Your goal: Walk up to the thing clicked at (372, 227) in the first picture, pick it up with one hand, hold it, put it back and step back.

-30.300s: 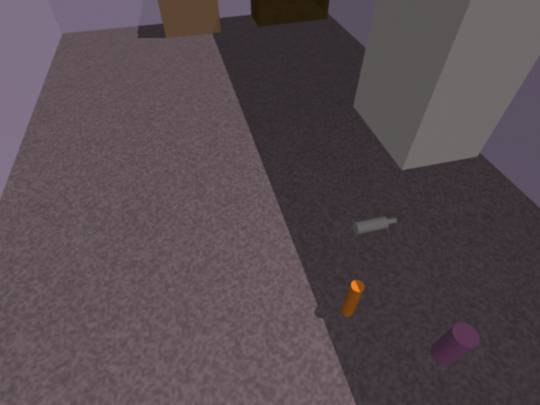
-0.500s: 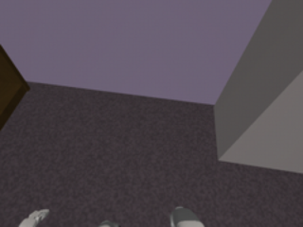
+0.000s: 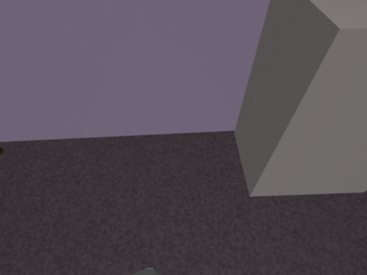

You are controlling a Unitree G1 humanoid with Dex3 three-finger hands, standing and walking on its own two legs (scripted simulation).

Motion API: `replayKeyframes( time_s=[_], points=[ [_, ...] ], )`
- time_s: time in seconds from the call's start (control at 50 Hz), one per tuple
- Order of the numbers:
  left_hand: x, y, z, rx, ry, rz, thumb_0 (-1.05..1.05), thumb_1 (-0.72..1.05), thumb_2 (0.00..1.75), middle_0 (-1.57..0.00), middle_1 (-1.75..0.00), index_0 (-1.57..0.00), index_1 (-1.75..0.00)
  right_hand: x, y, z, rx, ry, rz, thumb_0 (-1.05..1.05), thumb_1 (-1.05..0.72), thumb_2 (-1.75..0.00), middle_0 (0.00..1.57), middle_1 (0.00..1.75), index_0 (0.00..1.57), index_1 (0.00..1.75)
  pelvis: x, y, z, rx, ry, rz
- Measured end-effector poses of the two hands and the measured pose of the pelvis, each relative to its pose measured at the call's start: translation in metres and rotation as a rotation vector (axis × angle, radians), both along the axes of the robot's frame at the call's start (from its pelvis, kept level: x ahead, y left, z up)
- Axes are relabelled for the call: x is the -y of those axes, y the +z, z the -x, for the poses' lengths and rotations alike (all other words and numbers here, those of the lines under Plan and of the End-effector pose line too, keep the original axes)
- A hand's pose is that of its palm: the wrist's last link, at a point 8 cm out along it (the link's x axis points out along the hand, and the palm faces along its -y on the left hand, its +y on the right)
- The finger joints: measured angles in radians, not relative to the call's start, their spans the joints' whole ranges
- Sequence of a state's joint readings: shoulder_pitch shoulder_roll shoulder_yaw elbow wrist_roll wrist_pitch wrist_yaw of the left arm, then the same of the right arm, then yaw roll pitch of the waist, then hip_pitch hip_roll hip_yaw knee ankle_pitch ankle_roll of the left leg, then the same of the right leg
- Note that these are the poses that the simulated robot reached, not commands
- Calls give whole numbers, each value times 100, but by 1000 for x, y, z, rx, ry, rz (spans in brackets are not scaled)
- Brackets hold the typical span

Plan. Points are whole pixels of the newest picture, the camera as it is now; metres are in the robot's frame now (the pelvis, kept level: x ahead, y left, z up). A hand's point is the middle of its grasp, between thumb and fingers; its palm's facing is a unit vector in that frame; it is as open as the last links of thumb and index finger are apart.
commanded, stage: walk up
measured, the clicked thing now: out of the picture +0.35 -1.40 -0.72
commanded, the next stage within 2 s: none
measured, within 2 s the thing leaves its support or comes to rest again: neither
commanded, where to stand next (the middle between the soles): +0.11 +0.00 m, yaw -8 degrees
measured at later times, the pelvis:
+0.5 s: pelvis +0.05 +0.01 +0.01, yaw -28 degrees
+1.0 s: pelvis +0.07 +0.10 +0.02, yaw -58 degrees
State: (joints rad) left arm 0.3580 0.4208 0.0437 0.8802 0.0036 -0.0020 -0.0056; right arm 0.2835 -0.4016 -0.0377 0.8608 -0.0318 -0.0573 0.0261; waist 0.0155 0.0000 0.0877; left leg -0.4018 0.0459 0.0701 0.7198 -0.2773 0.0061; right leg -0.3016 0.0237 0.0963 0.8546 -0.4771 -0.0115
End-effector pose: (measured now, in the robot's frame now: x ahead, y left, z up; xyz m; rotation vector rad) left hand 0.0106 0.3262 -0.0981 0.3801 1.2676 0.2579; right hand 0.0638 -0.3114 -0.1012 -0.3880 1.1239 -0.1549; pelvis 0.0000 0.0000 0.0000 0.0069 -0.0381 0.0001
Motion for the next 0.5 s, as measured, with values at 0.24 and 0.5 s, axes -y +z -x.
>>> replayKeyframes(
  time_s=[0.24, 0.5],
  points=[
    [37, 11, -111, 34, -245, -11, 1, 90, 90, -21, -30, -21, -30, 37, 3, -22, 118, -181, -34, 0, -90, -89, 21, 30, 20, 30, 22, 0, -23, -3, -190, -5],
    [50, 43, -236, 120, -539, -119, 1, 90, 90, -21, -30, -21, -30, 34, -5, -6, 151, -435, -43, 0, -91, -90, 20, 30, 20, 30, -6, 5, -48, -37, -491, -14]
  ],
)
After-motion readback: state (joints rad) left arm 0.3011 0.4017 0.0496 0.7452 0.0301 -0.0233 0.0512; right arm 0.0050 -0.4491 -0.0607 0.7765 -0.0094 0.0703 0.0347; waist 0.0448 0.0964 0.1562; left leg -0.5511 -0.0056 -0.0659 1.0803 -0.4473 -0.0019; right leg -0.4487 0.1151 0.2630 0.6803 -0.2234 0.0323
